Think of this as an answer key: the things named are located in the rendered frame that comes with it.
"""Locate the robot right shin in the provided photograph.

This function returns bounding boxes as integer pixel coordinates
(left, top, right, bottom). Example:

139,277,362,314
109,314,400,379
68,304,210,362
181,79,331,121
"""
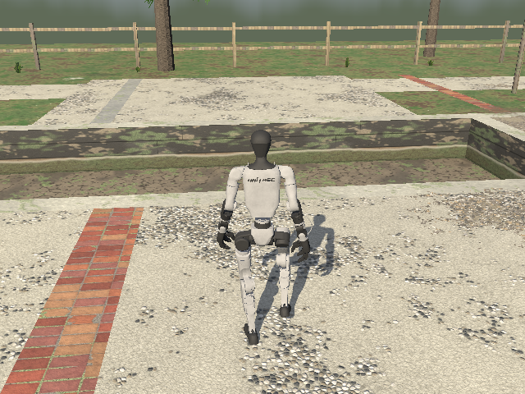
279,254,290,308

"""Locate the right robot hand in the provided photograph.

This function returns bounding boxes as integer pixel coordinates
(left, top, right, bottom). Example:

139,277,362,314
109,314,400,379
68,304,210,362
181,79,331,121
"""
291,239,310,263

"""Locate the humanoid robot head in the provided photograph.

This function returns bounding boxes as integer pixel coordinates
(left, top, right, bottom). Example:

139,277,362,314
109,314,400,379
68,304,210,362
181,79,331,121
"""
247,130,276,170

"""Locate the robot right forearm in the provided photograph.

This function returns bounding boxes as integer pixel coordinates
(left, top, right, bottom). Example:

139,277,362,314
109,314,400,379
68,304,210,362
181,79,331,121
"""
291,199,308,241

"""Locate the robot left forearm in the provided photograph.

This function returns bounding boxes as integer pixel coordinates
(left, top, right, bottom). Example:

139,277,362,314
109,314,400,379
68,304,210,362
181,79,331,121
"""
217,199,233,233

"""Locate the robot right upper arm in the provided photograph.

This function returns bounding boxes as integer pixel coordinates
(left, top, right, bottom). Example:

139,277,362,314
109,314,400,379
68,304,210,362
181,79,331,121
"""
278,165,299,212

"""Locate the robot left upper arm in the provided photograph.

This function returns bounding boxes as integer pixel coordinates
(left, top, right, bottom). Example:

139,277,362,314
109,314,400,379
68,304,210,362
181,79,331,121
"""
224,166,244,211

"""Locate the left robot hand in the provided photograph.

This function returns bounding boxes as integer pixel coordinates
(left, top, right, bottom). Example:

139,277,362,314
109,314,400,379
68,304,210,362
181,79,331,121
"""
217,231,235,250

